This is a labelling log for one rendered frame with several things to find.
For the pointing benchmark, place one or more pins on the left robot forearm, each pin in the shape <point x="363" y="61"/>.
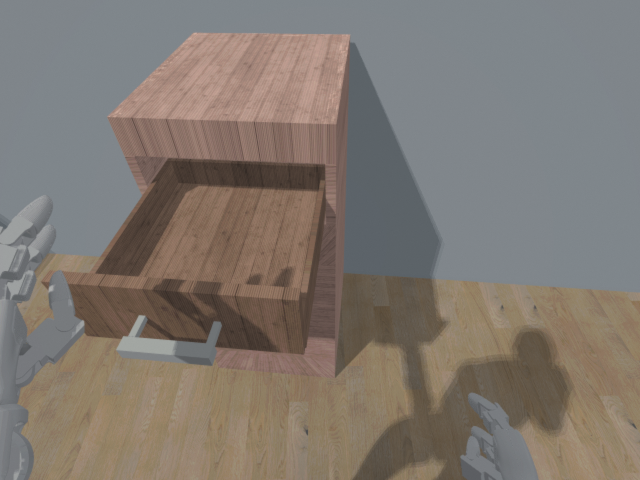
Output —
<point x="16" y="453"/>

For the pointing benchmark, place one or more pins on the robot right hand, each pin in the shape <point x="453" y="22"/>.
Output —
<point x="508" y="457"/>

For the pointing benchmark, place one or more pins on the robot left hand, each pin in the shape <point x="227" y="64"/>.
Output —
<point x="23" y="246"/>

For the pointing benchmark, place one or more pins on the drawer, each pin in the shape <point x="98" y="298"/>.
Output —
<point x="236" y="242"/>

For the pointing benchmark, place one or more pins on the handle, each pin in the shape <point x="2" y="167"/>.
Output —
<point x="134" y="347"/>

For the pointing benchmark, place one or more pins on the cabinet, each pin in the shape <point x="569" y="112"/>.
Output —
<point x="255" y="97"/>

